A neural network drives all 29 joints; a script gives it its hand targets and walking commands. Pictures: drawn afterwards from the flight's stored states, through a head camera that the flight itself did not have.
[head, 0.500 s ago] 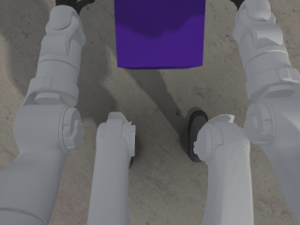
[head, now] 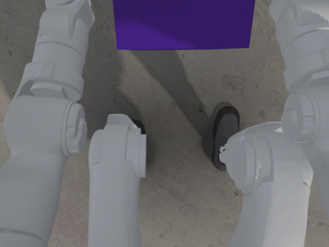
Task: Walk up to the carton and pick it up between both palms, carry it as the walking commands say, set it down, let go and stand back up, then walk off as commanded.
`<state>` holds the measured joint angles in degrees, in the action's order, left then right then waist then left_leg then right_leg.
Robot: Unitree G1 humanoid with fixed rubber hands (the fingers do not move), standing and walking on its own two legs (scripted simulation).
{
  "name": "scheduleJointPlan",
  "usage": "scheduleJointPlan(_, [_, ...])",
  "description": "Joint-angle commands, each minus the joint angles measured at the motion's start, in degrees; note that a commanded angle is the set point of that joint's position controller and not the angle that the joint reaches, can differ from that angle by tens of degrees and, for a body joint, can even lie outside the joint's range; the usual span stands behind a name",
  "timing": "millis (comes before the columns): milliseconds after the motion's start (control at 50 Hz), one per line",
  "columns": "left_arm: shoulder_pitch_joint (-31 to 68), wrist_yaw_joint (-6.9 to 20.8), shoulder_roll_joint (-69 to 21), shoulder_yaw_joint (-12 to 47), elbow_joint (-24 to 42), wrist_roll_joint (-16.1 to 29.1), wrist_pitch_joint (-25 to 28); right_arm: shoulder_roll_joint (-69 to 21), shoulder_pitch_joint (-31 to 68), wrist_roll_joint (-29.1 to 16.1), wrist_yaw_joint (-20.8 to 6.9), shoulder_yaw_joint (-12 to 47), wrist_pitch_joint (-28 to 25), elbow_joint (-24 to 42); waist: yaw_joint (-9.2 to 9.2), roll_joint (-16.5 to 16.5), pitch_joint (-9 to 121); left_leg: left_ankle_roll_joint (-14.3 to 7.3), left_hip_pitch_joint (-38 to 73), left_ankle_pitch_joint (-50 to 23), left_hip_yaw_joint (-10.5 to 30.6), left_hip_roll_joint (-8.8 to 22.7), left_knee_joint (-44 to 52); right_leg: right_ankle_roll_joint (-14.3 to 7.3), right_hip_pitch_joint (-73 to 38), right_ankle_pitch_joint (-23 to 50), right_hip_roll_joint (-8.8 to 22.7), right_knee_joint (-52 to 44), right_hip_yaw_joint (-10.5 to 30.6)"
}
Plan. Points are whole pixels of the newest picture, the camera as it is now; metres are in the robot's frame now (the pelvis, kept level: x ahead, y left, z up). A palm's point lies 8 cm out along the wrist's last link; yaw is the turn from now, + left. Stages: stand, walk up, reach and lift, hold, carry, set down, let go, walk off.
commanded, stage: reach and lift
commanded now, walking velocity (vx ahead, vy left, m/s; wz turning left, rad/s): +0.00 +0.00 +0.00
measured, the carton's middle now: out of the picture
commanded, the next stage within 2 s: none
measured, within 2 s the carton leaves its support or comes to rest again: leaves its support in 1.38 s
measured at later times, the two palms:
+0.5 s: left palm out of the picture +0.55 +0.15 -0.17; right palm out of the picture +0.56 -0.15 -0.18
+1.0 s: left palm out of the picture +0.55 +0.15 -0.17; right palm out of the picture +0.56 -0.15 -0.18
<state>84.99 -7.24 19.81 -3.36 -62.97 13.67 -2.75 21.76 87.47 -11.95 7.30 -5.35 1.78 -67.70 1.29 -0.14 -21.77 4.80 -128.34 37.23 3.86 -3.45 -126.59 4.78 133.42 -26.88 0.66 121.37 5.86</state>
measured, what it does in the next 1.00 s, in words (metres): stands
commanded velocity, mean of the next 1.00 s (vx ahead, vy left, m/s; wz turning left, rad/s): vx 0.00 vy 0.00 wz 0.00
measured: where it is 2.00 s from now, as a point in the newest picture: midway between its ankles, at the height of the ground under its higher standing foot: (177, 154)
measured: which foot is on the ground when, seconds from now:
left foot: down 0.00-1.00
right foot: down 0.00-1.00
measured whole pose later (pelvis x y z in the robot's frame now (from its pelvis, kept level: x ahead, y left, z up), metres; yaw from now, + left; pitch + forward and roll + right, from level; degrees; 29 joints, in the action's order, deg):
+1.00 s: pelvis +0.00 +0.00 -0.01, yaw +1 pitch +38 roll +1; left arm 84.5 -2.9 13.0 -17.8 -55.6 -0.4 -10.8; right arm 15.9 87.8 0.3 4.6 -15.3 9.6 -62.0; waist 0.7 -1.0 -21.3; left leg 5.4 -128.2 37.4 4.2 -3.7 -127.7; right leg 4.1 133.7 -27.1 0.4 122.9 5.8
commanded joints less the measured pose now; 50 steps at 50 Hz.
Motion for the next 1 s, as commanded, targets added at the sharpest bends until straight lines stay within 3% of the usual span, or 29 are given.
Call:
scheduleJointPlan(0, [15.7, -0.2, 6.8, -0.6, 6.6, 0.2, 1.2, 7.2, 16.2, -0.1, 0.0, -0.4, -1.2, 6.3, 0.52, -1.3, 77.9, 0.5, 26.1, -22.4, -7.9, 0.9, 14.1, -2.5, -49.7, 19.9, -1.5, -1.7, -9.2])
scheduleJointPlan(180, [13.6, 0.6, 4.7, -1.5, 3.4, -1.7, 0.9, 4.7, 14.6, 1.4, -0.6, -1.1, -0.9, 3.3, 0.65, -1.5, 70.9, 0.2, 22.5, -19.0, -7.8, 0.5, 15.0, -2.4, -46.4, 17.2, -1.8, -3.0, -8.7])
scheduleJointPlan(500, [17.5, 0.2, 0.6, -1.9, 4.0, -3.9, 1.0, 0.6, 18.1, 3.6, 0.1, -1.3, -0.8, 3.9, 0.64, -1.2, 71.4, 0.3, 24.5, -18.0, -8.0, -0.9, 15.3, -2.4, -49.0, 16.2, -3.5, -3.4, -9.0])
scheduleJointPlan(560, [19.1, 0.7, -3.1, -1.7, 4.8, -4.6, 0.9, -3.6, 19.6, 3.8, -0.6, -0.5, -0.7, 4.4, 1.03, -1.4, 70.7, 0.2, 24.7, -17.9, -8.1, -1.3, 15.3, -2.5, -48.7, 16.0, -3.9, -3.4, -9.1])
scheduleJointPlan(660, [24.5, 4.4, -16.8, 0.8, 6.3, -5.8, -0.1, -17.7, 24.5, 5.4, -3.8, 1.4, 0.3, 5.5, 0.63, -1.2, 69.3, 0.3, 24.2, -17.2, -8.5, -2.1, 15.3, -2.4, -47.8, 15.4, -4.6, -3.2, -9.5])
scheduleJointPlan(740, [31.3, 11.4, -39.7, 3.8, 7.9, -7.6, -2.7, -41.3, 30.4, 8.1, -10.2, 4.3, 2.8, 6.6, 0.41, -1.9, 66.5, 0.3, 22.8, -15.8, -9.3, -3.5, 14.4, -2.3, -46.2, 14.3, -5.3, -2.8, -10.0])
scheduleJointPlan(780, [31.4, 14.3, -46.1, 2.8, 9.5, -9.2, -4.3, -47.5, 30.3, 9.2, -13.0, 3.7, 4.4, 7.8, 0.59, -2.0, 66.2, 0.0, 21.3, -15.1, -9.8, -3.8, 13.9, -2.7, -45.3, 14.0, -5.6, -2.5, -10.4])
scheduleJointPlan(880, [31.2, 17.9, -52.2, 1.8, 12.5, -10.5, -6.9, -53.9, 29.3, 9.9, -16.1, 3.0, 7.1, 10.6, 0.69, -0.6, 65.8, -0.8, 18.3, -14.1, -10.3, -3.6, 13.3, -3.6, -41.1, 13.2, -5.5, -2.4, -10.5])
scheduleJointPlan(980, [30.0, 18.9, -54.0, 3.0, 14.1, -10.6, -8.0, -55.4, 27.5, 8.6, -16.8, 4.8, 8.1, 11.9, 0.82, 0.2, 64.5, -1.0, 17.7, -15.1, -10.2, -3.3, 13.3, -4.1, -40.4, 14.2, -5.6, -2.1, -10.6])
